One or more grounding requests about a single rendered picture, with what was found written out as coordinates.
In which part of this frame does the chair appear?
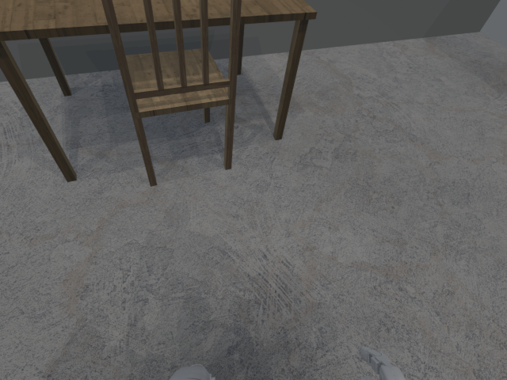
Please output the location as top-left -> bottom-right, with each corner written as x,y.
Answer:
101,0 -> 242,187

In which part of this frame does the right robot hand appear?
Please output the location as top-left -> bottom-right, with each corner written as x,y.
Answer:
360,347 -> 406,380

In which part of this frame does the table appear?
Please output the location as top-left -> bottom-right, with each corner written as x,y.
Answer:
0,0 -> 317,182

